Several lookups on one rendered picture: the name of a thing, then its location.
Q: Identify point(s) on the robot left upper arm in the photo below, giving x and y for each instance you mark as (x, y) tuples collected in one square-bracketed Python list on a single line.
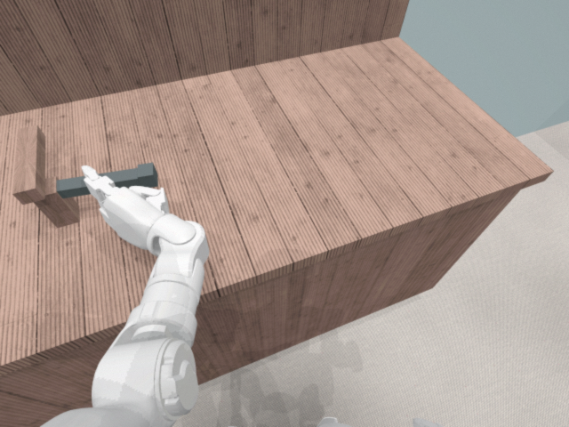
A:
[(139, 384)]

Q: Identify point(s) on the counter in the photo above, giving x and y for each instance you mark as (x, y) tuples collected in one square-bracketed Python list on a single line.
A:
[(334, 170)]

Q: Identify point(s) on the robot left hand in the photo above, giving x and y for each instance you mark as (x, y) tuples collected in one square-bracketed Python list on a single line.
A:
[(130, 212)]

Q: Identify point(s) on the tap lever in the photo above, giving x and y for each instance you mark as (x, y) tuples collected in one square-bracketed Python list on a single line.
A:
[(145, 175)]

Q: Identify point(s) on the robot left forearm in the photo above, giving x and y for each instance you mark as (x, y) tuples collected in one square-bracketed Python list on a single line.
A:
[(168, 306)]

